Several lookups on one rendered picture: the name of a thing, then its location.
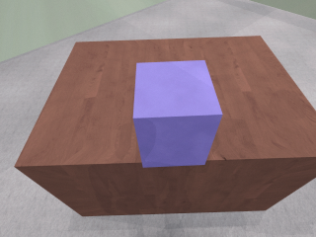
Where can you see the carton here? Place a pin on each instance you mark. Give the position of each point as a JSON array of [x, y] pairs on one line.
[[176, 113]]

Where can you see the pedestal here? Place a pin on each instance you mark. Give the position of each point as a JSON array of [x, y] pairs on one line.
[[83, 148]]

